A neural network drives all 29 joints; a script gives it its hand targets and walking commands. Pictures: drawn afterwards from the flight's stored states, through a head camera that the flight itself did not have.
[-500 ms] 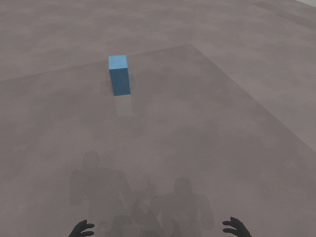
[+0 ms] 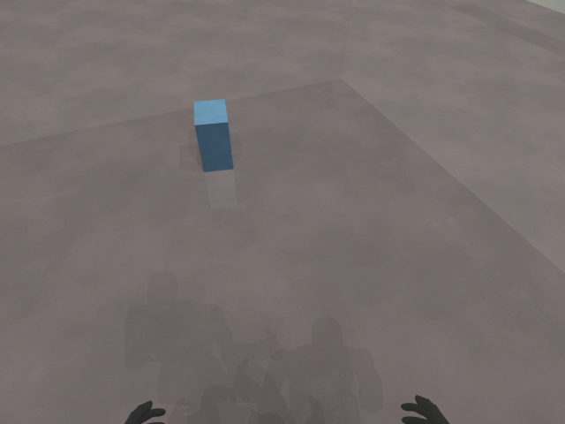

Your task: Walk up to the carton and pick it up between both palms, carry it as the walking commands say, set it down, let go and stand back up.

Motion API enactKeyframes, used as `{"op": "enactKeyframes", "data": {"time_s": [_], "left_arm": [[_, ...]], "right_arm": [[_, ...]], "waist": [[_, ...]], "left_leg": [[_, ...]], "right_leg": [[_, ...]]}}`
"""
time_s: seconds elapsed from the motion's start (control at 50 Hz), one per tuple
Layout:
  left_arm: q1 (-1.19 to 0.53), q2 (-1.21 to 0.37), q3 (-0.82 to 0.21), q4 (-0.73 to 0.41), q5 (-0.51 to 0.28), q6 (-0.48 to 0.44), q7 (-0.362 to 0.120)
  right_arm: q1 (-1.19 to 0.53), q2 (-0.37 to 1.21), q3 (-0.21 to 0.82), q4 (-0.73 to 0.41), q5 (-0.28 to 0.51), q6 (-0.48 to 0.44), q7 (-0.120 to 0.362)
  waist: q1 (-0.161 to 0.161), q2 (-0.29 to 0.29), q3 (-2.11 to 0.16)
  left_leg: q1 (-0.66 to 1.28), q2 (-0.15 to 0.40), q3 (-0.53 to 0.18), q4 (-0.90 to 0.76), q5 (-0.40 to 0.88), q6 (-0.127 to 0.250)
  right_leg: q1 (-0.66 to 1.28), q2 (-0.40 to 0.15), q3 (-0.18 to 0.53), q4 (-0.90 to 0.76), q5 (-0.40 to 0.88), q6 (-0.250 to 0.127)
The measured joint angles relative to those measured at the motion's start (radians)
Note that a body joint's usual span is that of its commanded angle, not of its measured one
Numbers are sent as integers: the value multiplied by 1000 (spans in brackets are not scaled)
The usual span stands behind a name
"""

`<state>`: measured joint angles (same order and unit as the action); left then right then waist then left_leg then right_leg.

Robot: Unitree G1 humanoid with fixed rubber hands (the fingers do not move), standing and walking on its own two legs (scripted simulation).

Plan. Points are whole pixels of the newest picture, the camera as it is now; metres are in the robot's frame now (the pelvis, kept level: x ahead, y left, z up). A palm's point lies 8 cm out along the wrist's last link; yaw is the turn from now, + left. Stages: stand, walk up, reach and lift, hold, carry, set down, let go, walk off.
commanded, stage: stand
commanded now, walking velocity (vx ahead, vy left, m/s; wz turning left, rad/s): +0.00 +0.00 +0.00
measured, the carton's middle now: (214, 136) +1.62 +0.33 -0.61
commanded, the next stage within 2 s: walk up in 1.28 s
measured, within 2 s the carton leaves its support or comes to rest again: neither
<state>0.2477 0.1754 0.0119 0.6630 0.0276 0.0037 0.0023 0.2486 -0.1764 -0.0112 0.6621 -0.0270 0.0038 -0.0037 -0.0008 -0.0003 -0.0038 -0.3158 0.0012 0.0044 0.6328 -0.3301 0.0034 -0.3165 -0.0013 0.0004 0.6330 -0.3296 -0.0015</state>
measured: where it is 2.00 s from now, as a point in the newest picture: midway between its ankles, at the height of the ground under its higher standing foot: outside the picture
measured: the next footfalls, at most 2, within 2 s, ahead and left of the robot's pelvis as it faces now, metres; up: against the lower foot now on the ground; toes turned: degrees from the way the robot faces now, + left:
left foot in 1.80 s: +0.15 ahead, +0.22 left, +0.00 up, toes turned +11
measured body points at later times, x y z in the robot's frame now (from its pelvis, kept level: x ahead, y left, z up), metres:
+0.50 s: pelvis +0.00 +0.00 +0.00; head +0.01 +0.00 +0.45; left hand +0.12 +0.23 -0.12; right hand +0.11 -0.23 -0.12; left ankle +0.00 +0.12 -0.73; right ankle +0.00 -0.12 -0.73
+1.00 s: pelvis +0.00 +0.00 +0.01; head +0.01 +0.00 +0.46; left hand +0.08 +0.24 -0.12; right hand +0.08 -0.24 -0.12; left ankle +0.00 +0.12 -0.73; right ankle +0.00 -0.12 -0.73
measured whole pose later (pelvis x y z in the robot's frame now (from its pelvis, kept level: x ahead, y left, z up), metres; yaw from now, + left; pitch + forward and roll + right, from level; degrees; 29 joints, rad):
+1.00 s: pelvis +0.00 +0.00 +0.01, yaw +0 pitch +0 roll +0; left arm 0.28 0.17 0.04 0.81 0.02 0.00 0.02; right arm 0.27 -0.17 -0.03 0.81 -0.02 0.00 -0.02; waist 0.00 0.00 0.02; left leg -0.26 0.00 0.00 0.55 -0.29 0.01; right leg -0.26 0.00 0.00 0.55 -0.29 0.00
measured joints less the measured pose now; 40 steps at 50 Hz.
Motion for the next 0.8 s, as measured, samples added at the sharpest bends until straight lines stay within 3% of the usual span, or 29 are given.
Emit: {"op": "enactKeyframes", "data": {"time_s": [0.8], "left_arm": [[22,-5,22,94,-4,-4,13]], "right_arm": [[19,4,-19,98,5,-4,-13]], "waist": [[1,0,13]], "left_leg": [[41,-1,0,-57,28,1]], "right_leg": [[41,0,0,-58,28,-1]]}}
